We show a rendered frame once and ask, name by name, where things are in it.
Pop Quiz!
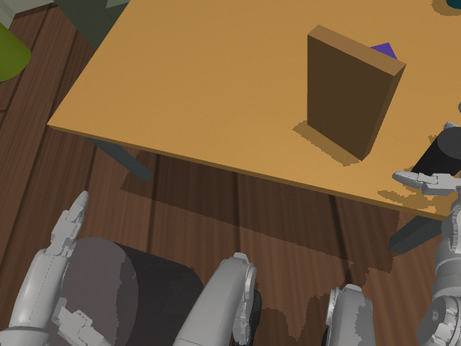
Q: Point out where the right robot arm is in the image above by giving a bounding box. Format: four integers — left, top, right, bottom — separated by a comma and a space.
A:
416, 197, 461, 346

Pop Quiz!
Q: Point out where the sofa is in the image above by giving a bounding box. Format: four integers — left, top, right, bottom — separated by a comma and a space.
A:
53, 0, 130, 51

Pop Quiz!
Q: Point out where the coffee table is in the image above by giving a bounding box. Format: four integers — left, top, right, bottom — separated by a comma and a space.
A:
47, 0, 461, 254

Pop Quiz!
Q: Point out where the left robot arm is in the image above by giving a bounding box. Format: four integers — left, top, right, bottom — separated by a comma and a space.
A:
0, 327, 53, 346

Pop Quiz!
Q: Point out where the left robot foot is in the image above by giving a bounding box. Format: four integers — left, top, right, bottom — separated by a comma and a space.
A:
232, 289, 262, 346

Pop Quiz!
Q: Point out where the right robot hand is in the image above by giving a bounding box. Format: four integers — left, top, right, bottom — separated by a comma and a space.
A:
392, 102, 461, 198

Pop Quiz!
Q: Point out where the left robot hand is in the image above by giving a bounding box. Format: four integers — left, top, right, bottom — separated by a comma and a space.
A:
9, 190, 114, 346

